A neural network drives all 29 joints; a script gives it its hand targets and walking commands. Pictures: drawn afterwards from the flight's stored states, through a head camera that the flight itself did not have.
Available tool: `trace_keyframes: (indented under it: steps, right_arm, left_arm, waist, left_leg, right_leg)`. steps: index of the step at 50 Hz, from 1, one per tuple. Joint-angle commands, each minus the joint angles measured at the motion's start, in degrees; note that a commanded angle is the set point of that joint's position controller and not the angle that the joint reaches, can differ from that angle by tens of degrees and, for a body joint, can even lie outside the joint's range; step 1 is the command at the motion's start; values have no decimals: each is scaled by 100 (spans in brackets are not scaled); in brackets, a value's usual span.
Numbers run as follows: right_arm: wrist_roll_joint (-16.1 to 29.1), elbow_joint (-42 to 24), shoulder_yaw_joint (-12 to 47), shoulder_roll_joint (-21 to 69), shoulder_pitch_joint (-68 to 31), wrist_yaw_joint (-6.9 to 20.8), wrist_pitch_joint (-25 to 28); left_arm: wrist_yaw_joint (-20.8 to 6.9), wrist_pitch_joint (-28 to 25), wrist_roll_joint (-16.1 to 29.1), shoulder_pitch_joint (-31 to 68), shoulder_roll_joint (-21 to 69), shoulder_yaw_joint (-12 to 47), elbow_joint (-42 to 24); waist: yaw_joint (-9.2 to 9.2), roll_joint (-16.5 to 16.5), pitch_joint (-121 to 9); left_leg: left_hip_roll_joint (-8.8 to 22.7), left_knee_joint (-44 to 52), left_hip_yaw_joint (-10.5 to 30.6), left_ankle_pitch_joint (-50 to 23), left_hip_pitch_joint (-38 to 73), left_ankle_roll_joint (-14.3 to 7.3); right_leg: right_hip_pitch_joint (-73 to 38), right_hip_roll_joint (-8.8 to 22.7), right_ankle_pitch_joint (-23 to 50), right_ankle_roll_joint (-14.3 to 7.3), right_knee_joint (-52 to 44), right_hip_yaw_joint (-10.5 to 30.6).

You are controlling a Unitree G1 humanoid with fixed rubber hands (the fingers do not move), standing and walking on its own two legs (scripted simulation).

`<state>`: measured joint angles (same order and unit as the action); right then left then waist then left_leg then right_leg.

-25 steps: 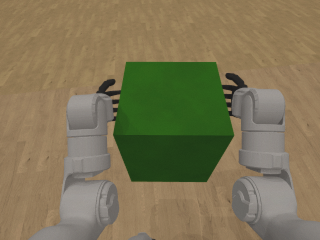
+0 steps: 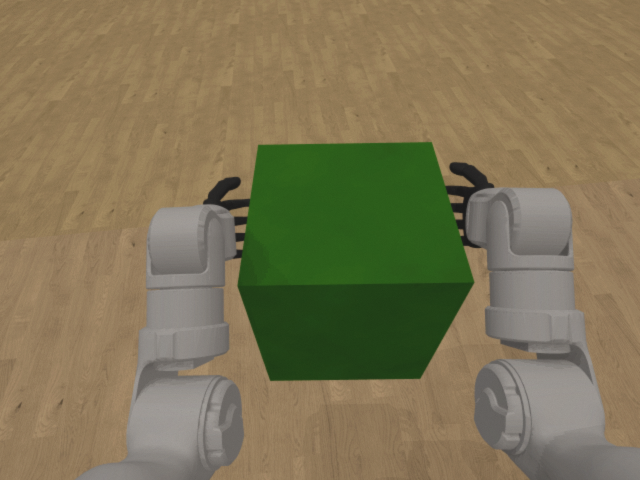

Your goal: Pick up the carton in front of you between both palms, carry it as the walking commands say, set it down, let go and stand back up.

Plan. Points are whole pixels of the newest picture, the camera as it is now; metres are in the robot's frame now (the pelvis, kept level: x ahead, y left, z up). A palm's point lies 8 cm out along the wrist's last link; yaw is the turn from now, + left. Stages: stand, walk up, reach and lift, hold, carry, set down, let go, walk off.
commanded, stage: carry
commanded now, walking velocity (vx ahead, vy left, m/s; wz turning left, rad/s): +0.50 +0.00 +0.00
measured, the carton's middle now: (345, 270) +0.37 +0.02 +0.07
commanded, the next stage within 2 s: none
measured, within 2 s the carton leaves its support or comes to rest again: neither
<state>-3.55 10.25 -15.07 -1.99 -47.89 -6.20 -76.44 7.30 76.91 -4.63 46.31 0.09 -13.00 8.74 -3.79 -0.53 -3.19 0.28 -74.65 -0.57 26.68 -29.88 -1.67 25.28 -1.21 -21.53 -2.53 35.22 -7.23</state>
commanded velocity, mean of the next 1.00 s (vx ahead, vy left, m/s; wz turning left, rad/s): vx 0.50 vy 0.00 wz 0.00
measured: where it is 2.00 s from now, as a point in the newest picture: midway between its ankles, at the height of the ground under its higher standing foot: (352, 200)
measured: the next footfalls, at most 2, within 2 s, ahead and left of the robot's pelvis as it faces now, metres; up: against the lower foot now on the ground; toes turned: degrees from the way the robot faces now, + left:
left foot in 0.26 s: +0.35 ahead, +0.12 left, +0.04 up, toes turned +5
right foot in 0.64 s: +0.57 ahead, -0.09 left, +0.06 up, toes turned -6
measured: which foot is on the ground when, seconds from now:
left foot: up 0.00-0.24, down 0.26-0.64, up 0.66-1.00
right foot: down 0.00-0.26, up 0.28-0.62, down 0.64-1.00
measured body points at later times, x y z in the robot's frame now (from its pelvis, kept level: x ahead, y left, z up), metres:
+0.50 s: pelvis +0.30 +0.03 +0.05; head +0.34 +0.03 +0.50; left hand +0.71 +0.14 +0.19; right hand +0.67 -0.16 +0.19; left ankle +0.30 +0.11 -0.69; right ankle +0.33 -0.08 -0.60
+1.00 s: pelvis +0.62 +0.00 +0.08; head +0.64 +0.00 +0.53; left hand +1.00 +0.18 +0.25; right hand +1.03 -0.12 +0.25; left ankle +0.76 +0.11 -0.61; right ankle +0.53 -0.09 -0.66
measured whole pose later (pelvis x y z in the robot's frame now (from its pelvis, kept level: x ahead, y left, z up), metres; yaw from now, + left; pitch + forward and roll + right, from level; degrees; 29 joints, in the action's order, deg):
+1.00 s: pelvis +0.62 +0.00 +0.08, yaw +0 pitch +5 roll +1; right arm -6.7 6.0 -17.0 -0.5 -50.1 -6.9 -78.9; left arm 9.3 76.6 -2.4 51.0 -0.8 -14.3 9.0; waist -5.7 1.1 -3.2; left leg 1.7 -47.0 -5.7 20.9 -40.9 -2.2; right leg 8.4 0.8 -28.6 -0.6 25.0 -5.6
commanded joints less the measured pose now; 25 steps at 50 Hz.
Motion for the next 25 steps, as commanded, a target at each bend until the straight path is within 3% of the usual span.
trace_keyframes:
  steps: [1, 5, 7, 10, 11, 12, 13, 14, 15, 16, 18, 19, 21, 25]
  right_arm:
    - [2180, -785, 2987, 6231, -4190, 1034, 98]
    - [1874, -1008, 2919, 5821, -4057, 790, 64]
    - [1754, -859, 2947, 5689, -3873, 752, 18]
    - [1698, -488, 2993, 5694, -3675, 806, -31]
    - [1727, -354, 3002, 5751, -3662, 846, -34]
    - [1763, -202, 2995, 5840, -3613, 893, -20]
    - [1799, -82, 2922, 5835, -3561, 946, 27]
    - [1859, -5, 2955, 5943, -3480, 994, 57]
    - [1964, -129, 3007, 6009, -3723, 1028, 134]
    - [2133, -329, 3142, 6229, -3905, 1078, 132]
    - [2624, -920, 3478, 6648, -4567, 1176, 190]
    - [2818, -1196, 3593, 6787, -4867, 1207, 213]
    - [3137, -1499, 3740, 6937, -5140, 1258, 228]
    - [3285, -1657, 3755, 6747, -5076, 1301, 176]
  left_arm:
    - [-1371, -197, 3211, 5347, 6497, 3462, -1306]
    - [-1403, -122, 3374, 5328, 6399, 3395, -1456]
    - [-1417, -72, 3282, 5086, 6304, 3332, -1219]
    - [-1457, -41, 3092, 4764, 6187, 3227, -728]
    - [-1472, -43, 3025, 4665, 6178, 3179, -562]
    - [-1489, -48, 2982, 4596, 6190, 3144, -422]
    - [-1505, -76, 2890, 4543, 6203, 3082, -332]
    - [-1524, -69, 2790, 4540, 6230, 3028, -242]
    - [-1547, -78, 2747, 4659, 6400, 3027, -290]
    - [-1512, -121, 2679, 4763, 6391, 3009, -351]
    - [-1393, -161, 2513, 4663, 6282, 2909, -459]
    - [-1317, -183, 2414, 4536, 6223, 2848, -515]
    - [-1158, -210, 2236, 4344, 6027, 2769, -718]
    - [-941, -197, 1921, 4195, 5622, 2767, -966]
  waist:
    - [-1, 404, -2651]
    - [-39, 531, -2444]
    - [-68, 609, -2271]
    - [-66, 893, -2072]
    - [63, 953, -2125]
    - [376, 848, -2367]
    - [734, 716, -2849]
    - [1024, -121, -3458]
    - [1035, -1763, -3461]
    - [891, -1340, -3170]
    - [969, -112, -2723]
    - [874, -37, -2678]
    - [721, -304, -2797]
    - [804, -537, -2589]
  left_leg:
    - [226, -125, 200, -285, -1822, -69]
    - [278, 834, -98, -318, -1996, -8]
    - [295, 1859, -243, -488, -1632, 31]
    - [-120, 3119, -978, -653, -537, -60]
    - [-366, 3432, -1221, -637, 154, -137]
    - [-650, 3956, -1500, -1006, 1244, -234]
    - [-576, 4051, -1265, -1148, 2802, -402]
    - [652, 4537, 1049, 351, 4230, -939]
    - [1820, 5285, 3855, -498, 5039, -1700]
    - [1914, 5269, 3956, -1279, 4958, -1858]
    - [1705, 4763, 2813, -2797, 4286, -1571]
    - [1580, 4799, 2419, -2753, 4019, -1375]
    - [1449, 4976, 2002, -2059, 3817, -1180]
    - [1426, 5233, 1370, -2036, 3610, -1263]
  right_leg:
    - [-3480, 1633, 1733, -964, -1155, 2632]
    - [-3376, 1650, 1579, -1130, -1486, 2172]
    - [-3158, 1533, 1866, -1043, -1535, 1720]
    - [-2746, 1344, 2781, -777, -1416, 1040]
    - [-2525, 1308, 3556, -665, -1101, 817]
    - [-2229, 1177, 4423, -463, -341, 392]
    - [-1543, 1023, 4692, -190, 559, 77]
    - [-301, 709, 3053, 175, 2065, 27]
    - [1363, -304, -603, 322, 3439, 292]
    - [2043, -204, -969, 161, 4554, 885]
    - [2397, 166, -628, 19, 4837, 996]
    - [2320, 279, -437, -14, 4538, 1041]
    - [2075, 318, -364, -27, 3991, 923]
    - [2031, 376, -325, 41, 2445, 570]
